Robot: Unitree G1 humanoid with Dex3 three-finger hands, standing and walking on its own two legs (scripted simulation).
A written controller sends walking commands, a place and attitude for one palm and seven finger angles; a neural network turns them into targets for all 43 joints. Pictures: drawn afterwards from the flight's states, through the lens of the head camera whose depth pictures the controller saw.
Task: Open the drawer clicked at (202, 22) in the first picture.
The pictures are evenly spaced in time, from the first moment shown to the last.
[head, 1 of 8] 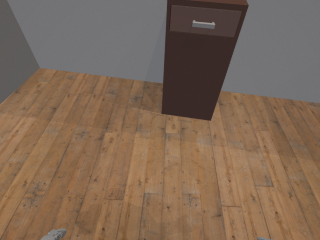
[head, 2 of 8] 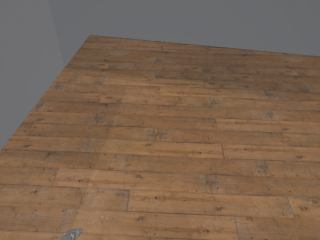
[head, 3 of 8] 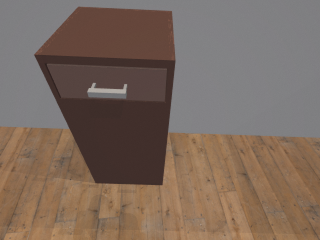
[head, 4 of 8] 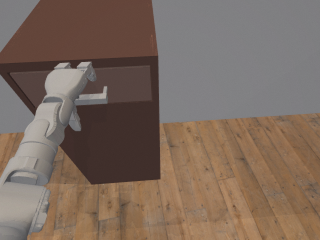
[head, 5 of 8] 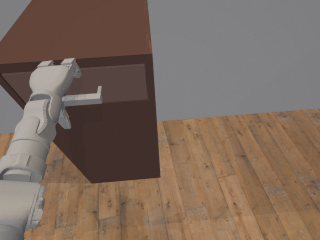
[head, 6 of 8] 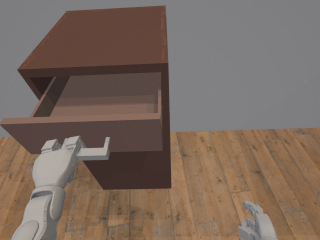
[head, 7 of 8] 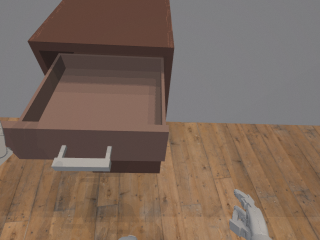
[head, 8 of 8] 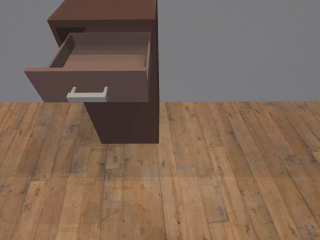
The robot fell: no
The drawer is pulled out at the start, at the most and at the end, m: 0.00 0.30 0.30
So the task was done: yes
